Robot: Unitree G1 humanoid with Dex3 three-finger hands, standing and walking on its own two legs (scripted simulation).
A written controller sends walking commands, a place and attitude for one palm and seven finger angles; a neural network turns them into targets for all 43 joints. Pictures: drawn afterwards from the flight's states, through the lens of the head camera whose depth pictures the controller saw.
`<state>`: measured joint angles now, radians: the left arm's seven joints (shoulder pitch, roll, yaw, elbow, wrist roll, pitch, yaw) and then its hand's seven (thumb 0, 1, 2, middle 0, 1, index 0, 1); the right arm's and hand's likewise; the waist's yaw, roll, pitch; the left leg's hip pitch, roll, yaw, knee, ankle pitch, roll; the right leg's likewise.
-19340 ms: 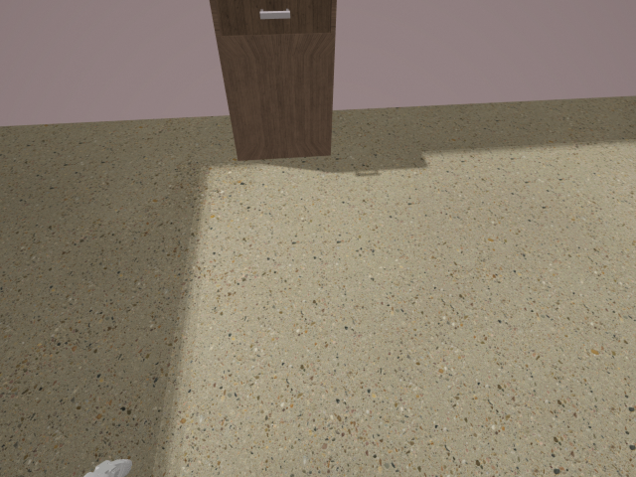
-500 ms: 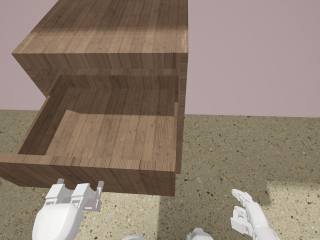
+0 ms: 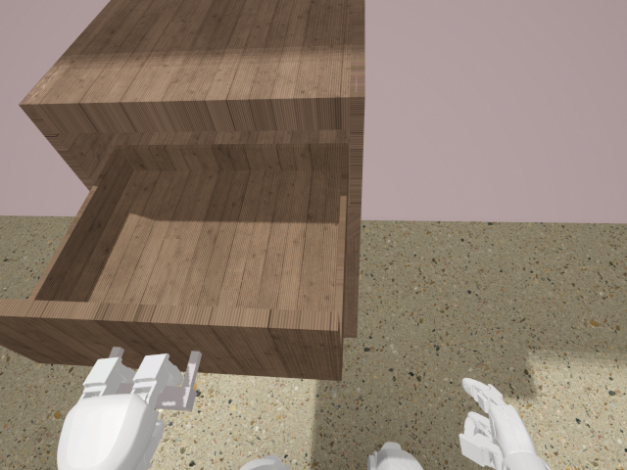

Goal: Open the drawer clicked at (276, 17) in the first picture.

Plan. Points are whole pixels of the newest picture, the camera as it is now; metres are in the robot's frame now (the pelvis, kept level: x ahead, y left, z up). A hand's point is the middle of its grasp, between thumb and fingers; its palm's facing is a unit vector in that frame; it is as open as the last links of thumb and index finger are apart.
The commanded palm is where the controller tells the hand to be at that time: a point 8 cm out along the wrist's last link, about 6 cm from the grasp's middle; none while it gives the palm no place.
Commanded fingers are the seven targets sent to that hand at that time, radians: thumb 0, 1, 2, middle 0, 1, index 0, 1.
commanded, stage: open the thumb to release the handle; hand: left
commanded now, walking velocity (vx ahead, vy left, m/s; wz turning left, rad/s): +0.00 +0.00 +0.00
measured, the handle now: (148, 377) +0.22 +0.22 +0.02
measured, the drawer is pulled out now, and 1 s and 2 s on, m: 0.30 0.30 0.30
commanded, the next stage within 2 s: lift the hand off the handle in 0.20 s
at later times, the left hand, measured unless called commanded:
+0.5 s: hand (141, 436) +0.16 +0.22 +0.00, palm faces -0.01 -0.09 -1.00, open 13.8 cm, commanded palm +0.14 +0.22 +0.05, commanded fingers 0.00 -0.50 0.30 -0.30 -1.20 -0.30 -1.20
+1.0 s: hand (115, 420) +0.17 +0.22 +0.05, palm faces +0.03 -0.11 -0.99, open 13.9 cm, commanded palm +0.14 +0.22 +0.11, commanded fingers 0.00 -0.50 0.30 -0.30 -1.20 -0.30 -1.20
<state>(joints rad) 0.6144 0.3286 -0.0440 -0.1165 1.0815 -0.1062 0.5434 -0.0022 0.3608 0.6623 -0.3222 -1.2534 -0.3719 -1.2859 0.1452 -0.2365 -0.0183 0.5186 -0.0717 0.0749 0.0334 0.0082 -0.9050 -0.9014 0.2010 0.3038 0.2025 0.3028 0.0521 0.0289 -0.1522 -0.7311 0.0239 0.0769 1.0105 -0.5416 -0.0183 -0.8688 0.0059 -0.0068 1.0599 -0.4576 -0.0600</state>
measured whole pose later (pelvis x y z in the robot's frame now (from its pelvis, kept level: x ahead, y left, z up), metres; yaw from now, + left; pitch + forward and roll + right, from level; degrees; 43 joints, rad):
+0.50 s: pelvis -0.01 +0.00 +0.00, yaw +0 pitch +14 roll +2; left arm 0.56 0.31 -0.07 -0.07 1.09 -0.08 0.55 0.00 -0.48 0.30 -0.29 -1.19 -0.32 -1.20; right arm 0.16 -0.25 -0.02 0.51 -0.07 0.06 0.04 0.01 -0.90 -0.90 0.20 0.30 0.20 0.30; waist 0.05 0.04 -0.16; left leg -0.73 0.02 0.06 1.00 -0.53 -0.02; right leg -0.85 0.00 -0.02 1.04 -0.44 -0.06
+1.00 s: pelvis +0.00 +0.00 +0.03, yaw +0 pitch +9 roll +2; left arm 0.57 0.34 -0.06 -0.17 1.02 -0.02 0.45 0.00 -0.49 0.30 -0.32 -1.20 -0.32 -1.20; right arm 0.16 -0.25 -0.01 0.51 -0.05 0.05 0.02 0.01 -0.90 -0.90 0.20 0.30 0.20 0.30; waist 0.06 0.06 -0.12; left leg -0.55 0.03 0.05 0.84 -0.46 -0.02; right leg -0.67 0.01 -0.03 0.88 -0.38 -0.06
